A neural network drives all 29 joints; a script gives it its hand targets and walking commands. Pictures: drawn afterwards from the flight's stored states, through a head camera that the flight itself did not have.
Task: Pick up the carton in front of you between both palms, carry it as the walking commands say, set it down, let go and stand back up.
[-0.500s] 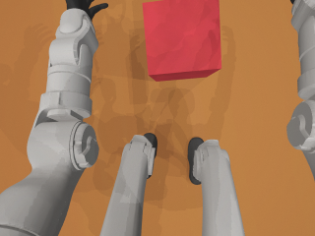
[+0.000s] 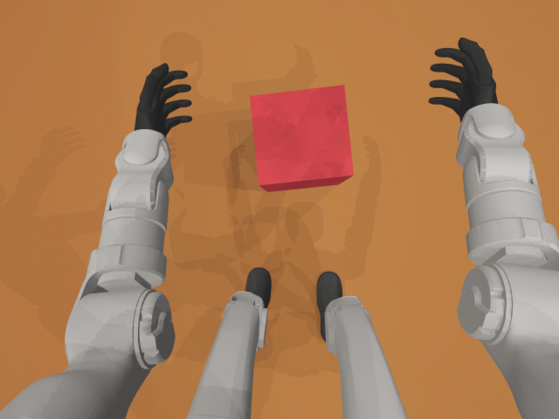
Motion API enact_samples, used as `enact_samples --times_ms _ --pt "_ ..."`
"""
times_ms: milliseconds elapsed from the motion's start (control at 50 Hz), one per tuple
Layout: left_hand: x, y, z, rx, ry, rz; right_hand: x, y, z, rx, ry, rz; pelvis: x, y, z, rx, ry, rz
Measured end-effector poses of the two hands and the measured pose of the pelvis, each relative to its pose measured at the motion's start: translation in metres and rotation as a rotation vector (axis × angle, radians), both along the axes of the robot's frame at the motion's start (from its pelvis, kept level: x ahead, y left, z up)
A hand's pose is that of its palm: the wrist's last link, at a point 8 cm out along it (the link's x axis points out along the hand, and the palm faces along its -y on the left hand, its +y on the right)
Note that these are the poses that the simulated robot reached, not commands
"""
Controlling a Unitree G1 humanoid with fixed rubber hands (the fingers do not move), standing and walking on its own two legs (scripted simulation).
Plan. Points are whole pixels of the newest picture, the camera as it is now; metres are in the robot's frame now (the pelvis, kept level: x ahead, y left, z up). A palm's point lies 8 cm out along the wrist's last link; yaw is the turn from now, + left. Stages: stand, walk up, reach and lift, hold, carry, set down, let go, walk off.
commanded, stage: let go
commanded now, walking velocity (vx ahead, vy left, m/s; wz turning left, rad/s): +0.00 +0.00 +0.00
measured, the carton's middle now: (300, 146) +0.53 +0.00 -0.55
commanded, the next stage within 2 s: stand in 1.20 s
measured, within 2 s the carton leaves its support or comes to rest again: neither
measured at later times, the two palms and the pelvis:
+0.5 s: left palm (62, 281) +0.29 +0.24 -0.01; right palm (536, 265) +0.32 -0.21 -0.02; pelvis +0.05 +0.01 +0.08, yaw +0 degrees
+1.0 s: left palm (33, 355) +0.23 +0.24 +0.03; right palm out of the picture +0.23 -0.23 +0.03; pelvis +0.07 +0.01 +0.10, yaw +0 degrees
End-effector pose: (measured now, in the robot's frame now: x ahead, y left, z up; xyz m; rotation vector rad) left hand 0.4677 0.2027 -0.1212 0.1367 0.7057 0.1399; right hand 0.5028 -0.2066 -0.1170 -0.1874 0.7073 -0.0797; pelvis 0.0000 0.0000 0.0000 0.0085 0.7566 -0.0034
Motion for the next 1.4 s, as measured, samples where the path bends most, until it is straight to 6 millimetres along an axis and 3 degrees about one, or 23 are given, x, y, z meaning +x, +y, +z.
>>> enact_samples --times_ms 260,520,680,780,880,1120,1220,1400 --pt "-0.087 0.029 0.063 0.014 0.053 -0.054 -0.092 -0.003 0.054 0.007 0.023 -0.003 0.030 0.009 0.046 -0.009 -0.167 0.001" --pt "-0.187 0.039 0.117 0.003 0.082 -0.049 -0.191 -0.009 0.106 0.012 0.056 0.005 0.051 0.012 0.080 -0.011 -0.442 0.006" --pt "-0.232 0.041 0.144 0.005 0.091 -0.048 -0.242 -0.013 0.132 0.016 0.062 0.005 0.065 0.011 0.095 -0.008 -0.631 0.009" --pt "-0.242 0.040 0.151 0.002 0.091 -0.057 -0.262 -0.016 0.143 0.017 0.070 0.003 0.070 0.008 0.098 -0.006 -0.727 0.011" --pt "-0.240 0.037 0.152 -0.001 0.089 -0.068 -0.272 -0.019 0.148 0.017 0.084 0.002 0.070 0.006 0.098 -0.005 -0.796 0.011" --pt "-0.238 0.035 0.153 0.011 0.108 -0.069 -0.273 -0.019 0.148 0.019 0.089 -0.002 0.069 0.006 0.097 -0.007 -0.852 0.007" --pt "-0.238 0.044 0.154 0.053 0.113 -0.037 -0.276 -0.020 0.142 -0.006 0.089 -0.010 0.070 0.008 0.094 -0.006 -0.837 0.013" --pt "-0.248 0.086 0.136 0.160 0.165 -0.015 -0.289 -0.061 0.136 -0.168 0.173 -0.044 0.077 0.010 0.092 -0.012 -0.761 0.013"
